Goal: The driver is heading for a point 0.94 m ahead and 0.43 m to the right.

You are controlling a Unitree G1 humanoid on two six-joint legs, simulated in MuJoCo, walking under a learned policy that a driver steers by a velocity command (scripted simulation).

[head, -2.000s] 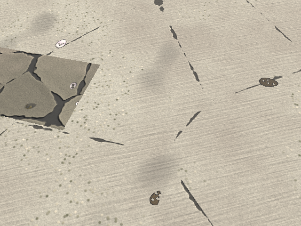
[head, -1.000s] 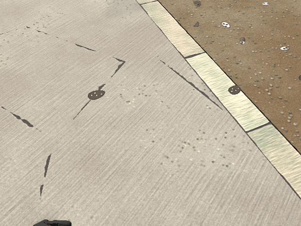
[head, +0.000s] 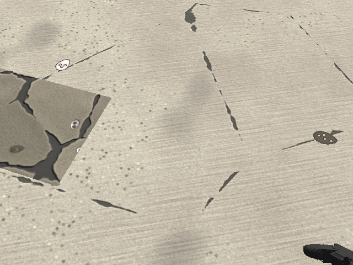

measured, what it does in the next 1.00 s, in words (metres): walks ahead, turning right: right foot, then left foot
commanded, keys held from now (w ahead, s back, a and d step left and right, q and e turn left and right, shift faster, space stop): w+e+shift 1.00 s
